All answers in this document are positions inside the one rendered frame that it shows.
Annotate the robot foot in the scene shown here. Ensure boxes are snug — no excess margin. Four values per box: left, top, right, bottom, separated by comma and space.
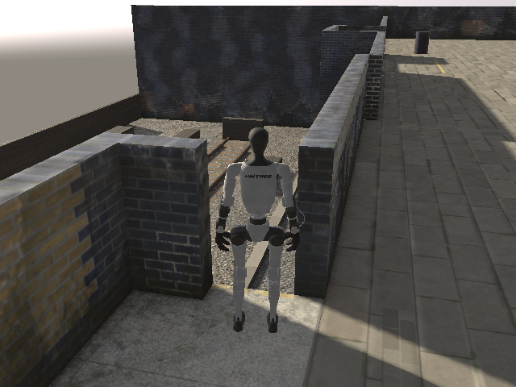
267, 312, 278, 333
233, 311, 245, 332

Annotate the right robot hand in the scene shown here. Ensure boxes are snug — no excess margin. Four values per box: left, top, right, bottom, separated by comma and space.
285, 231, 300, 252

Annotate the right robot upper arm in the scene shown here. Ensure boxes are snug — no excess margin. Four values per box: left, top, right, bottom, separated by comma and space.
275, 162, 294, 207

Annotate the robot left foot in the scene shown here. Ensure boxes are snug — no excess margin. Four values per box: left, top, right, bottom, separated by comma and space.
233, 311, 245, 332

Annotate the robot left forearm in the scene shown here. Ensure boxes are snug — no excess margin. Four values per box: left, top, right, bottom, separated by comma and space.
215, 195, 230, 233

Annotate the left robot hand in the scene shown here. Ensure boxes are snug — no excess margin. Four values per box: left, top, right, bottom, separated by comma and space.
215, 231, 231, 252

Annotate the robot right forearm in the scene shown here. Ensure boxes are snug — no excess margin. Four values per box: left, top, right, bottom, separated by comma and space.
285, 196, 300, 234

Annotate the left robot upper arm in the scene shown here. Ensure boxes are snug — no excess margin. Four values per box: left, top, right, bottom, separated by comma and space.
222, 162, 242, 207

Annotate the robot right foot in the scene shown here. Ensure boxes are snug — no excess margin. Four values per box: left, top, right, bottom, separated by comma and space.
267, 312, 278, 333

